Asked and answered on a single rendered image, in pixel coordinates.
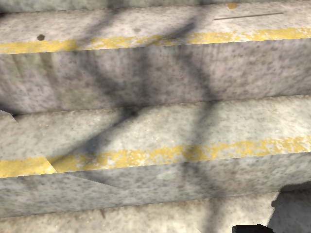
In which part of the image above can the right robot hand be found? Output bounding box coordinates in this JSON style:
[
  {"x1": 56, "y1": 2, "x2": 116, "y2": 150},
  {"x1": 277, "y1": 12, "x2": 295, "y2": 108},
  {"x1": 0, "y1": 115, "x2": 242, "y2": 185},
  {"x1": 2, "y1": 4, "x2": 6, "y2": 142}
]
[{"x1": 231, "y1": 223, "x2": 275, "y2": 233}]

